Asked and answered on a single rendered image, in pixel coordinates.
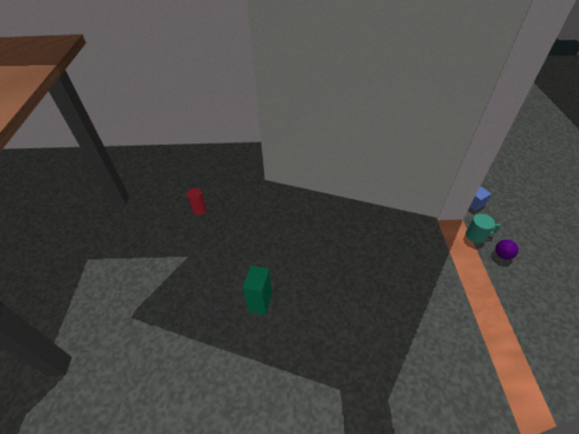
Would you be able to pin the table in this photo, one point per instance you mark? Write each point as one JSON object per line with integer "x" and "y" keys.
{"x": 30, "y": 66}

